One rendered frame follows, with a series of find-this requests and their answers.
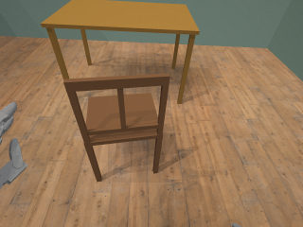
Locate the table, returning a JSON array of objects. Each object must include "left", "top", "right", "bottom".
[{"left": 41, "top": 0, "right": 200, "bottom": 104}]

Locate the chair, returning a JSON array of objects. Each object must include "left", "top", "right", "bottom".
[{"left": 63, "top": 73, "right": 170, "bottom": 182}]

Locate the robot left hand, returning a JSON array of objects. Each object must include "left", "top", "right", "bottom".
[{"left": 0, "top": 102, "right": 27, "bottom": 188}]

